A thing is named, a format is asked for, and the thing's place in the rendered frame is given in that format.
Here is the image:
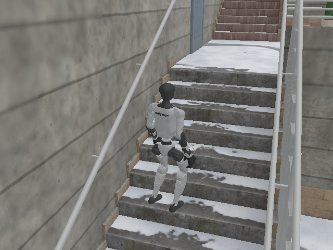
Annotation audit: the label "stairs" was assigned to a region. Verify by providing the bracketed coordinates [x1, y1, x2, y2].
[213, 0, 280, 42]
[105, 69, 277, 250]

